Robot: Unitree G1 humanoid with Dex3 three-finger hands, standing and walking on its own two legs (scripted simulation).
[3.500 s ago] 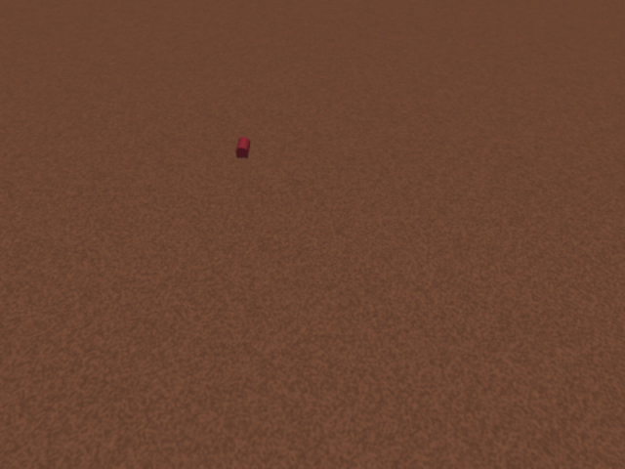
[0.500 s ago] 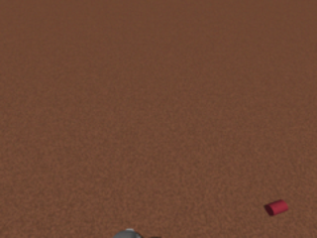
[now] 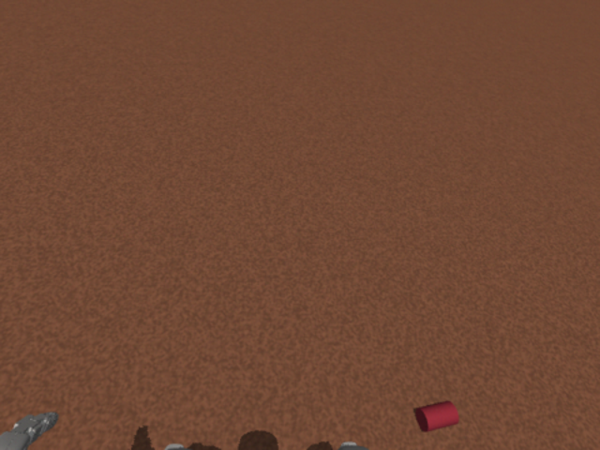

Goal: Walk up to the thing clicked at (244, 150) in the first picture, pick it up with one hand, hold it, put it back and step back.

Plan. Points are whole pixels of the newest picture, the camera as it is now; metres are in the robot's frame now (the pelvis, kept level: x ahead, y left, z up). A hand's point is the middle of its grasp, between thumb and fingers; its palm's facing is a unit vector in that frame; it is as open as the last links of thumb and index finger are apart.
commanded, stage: walk up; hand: left
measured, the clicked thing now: (436, 416) +0.36 -0.51 -0.69
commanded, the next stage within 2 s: none
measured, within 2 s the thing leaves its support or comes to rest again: neither
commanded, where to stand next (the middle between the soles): +0.05 -0.81 m, yaw +14 degrees
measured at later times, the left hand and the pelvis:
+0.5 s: hand out of the picture +0.06 +0.09 -0.14, palm faces +0.01 -0.96 -0.29, open 7.4 cm; pelvis +0.00 -0.19 +0.03, yaw +8 degrees
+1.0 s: hand out of the picture +0.01 -0.15 -0.11, palm faces +0.10 -0.92 -0.37, open 7.4 cm; pelvis +0.00 -0.43 +0.03, yaw +10 degrees
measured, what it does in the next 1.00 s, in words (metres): steps to the right: left foot, then right foot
